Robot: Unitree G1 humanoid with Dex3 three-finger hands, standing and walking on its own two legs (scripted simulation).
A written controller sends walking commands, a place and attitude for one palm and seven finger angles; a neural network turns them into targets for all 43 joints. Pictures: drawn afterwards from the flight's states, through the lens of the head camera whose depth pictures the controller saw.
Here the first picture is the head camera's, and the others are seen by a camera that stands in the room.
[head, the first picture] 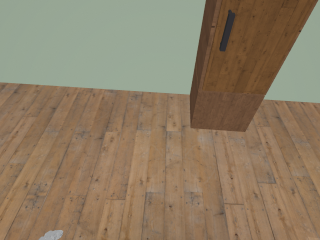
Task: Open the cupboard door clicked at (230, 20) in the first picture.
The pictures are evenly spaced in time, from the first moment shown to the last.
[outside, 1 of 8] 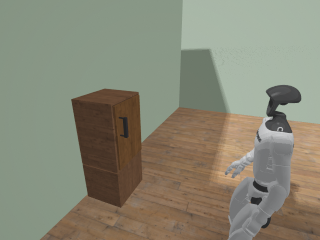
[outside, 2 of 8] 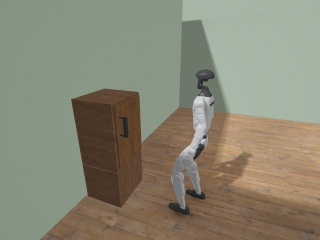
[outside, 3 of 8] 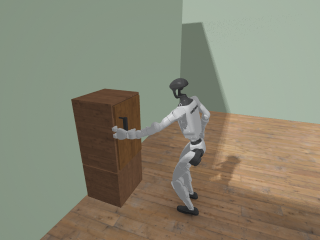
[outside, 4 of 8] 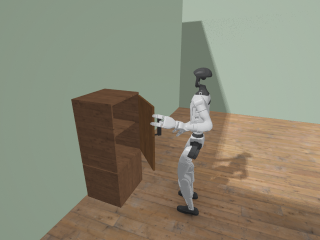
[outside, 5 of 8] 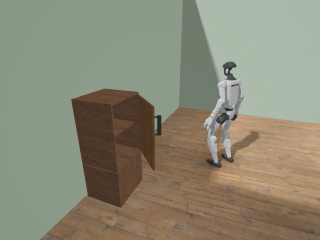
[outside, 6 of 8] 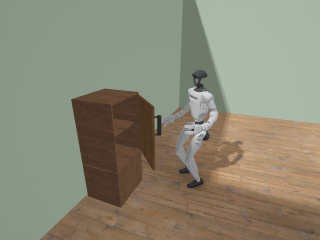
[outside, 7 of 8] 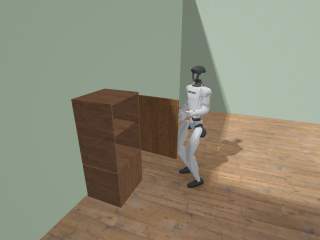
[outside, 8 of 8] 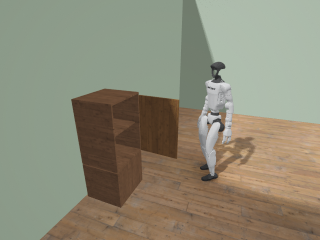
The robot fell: no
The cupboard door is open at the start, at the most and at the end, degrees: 0 87 87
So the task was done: yes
